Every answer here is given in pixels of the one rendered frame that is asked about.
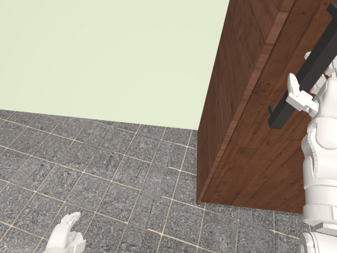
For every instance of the robot right upper arm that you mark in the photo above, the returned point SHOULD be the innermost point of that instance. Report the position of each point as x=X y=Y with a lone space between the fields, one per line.
x=314 y=242

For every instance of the wardrobe door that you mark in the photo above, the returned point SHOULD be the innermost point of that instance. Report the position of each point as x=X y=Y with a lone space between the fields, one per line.
x=262 y=168

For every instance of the robot right hand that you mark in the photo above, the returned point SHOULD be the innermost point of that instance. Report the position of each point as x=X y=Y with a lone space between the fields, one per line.
x=325 y=91

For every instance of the robot left hand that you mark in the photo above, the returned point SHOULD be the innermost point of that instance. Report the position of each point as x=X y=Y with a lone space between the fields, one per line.
x=61 y=236

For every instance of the handle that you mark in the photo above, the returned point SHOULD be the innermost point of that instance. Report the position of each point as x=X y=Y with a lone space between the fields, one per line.
x=317 y=62

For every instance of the robot right forearm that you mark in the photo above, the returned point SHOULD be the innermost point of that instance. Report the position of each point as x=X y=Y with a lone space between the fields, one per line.
x=320 y=175

